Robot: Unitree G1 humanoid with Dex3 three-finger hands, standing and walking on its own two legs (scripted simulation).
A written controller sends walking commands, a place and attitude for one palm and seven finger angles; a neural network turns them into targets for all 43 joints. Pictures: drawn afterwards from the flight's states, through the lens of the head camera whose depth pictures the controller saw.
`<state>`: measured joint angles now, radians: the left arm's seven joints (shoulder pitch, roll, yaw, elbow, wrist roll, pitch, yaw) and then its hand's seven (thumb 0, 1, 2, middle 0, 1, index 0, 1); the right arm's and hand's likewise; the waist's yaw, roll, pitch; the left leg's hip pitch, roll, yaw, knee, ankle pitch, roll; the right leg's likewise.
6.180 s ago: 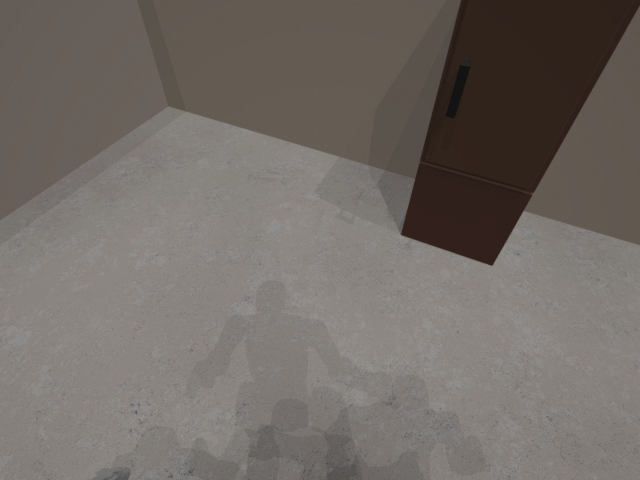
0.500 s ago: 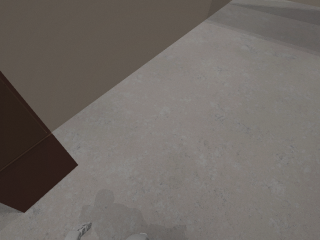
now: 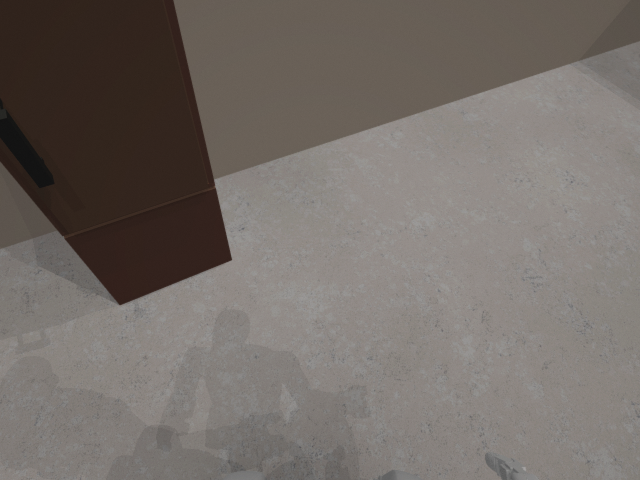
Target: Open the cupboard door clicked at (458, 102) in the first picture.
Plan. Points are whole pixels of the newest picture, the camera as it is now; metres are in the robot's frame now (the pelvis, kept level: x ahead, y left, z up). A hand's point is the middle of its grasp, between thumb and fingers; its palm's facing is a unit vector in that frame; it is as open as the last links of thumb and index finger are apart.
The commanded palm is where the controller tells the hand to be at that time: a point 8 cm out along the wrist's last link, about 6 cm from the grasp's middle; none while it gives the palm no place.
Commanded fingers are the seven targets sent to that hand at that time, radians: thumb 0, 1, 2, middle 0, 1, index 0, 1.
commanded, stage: turn to face it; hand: left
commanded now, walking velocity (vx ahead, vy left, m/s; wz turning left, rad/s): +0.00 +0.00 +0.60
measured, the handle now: (22, 143) +0.60 +0.59 -0.04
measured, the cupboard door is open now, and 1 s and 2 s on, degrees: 0 0 0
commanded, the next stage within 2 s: take the last steps up to it in 0.78 s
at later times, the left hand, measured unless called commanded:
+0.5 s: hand out of the picture +0.09 +0.18 -0.12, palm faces +0.26 -0.92 -0.29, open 7.4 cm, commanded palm none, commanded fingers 0.00 0.90 0.90 -0.20 -0.30 -0.20 -0.30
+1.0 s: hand out of the picture -0.10 +0.19 -0.17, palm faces +0.52 -0.82 -0.22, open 7.4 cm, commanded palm none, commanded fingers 0.00 0.90 0.90 -0.20 -0.30 -0.20 -0.30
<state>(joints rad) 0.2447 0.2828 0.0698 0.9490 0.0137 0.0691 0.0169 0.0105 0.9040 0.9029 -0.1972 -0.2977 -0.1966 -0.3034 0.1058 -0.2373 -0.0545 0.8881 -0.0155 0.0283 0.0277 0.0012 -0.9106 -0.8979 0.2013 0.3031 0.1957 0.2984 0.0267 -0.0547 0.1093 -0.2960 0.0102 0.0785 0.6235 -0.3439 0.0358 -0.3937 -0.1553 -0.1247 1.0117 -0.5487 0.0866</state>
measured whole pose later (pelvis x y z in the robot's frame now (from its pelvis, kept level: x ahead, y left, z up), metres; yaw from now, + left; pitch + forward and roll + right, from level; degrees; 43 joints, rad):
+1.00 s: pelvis +0.00 +0.01 +0.01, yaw +29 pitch -1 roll -2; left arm 0.27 0.26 0.05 1.03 0.02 0.05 0.01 0.01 0.91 0.90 -0.19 -0.30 -0.19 -0.30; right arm 0.12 -0.19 -0.02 0.95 -0.02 0.01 0.00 0.00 -0.91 -0.90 0.20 0.30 0.20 0.30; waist 0.05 -0.04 0.07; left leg -0.20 0.00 0.06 0.50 -0.28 0.05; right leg -0.41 -0.10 -0.06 1.05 -0.45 0.07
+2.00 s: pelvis +0.21 +0.14 +0.01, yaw +32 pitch -1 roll +0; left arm 0.36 0.14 0.04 1.14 0.02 -0.01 0.01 0.01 0.91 0.90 -0.20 -0.30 -0.19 -0.30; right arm 0.15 -0.13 -0.04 1.01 -0.01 -0.07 -0.02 -0.02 -0.94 -0.90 0.20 0.30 0.20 0.30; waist 0.03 -0.04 0.06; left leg -0.27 0.03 0.17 0.51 -0.23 0.05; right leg -0.40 -0.09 -0.07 1.09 -0.41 0.01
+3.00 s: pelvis +0.20 +0.12 +0.02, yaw +32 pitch +1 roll +0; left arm 0.31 0.20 0.05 1.10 0.02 0.04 -0.01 0.01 0.91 0.90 -0.19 -0.30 -0.19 -0.30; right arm 0.41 -0.10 0.00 1.11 -0.02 0.00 -0.03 0.00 -0.91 -0.90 0.20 0.30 0.20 0.30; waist 0.00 -0.05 -0.02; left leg -0.06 0.00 0.02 0.30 -0.25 0.01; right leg -0.45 -0.02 -0.01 0.92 -0.29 0.04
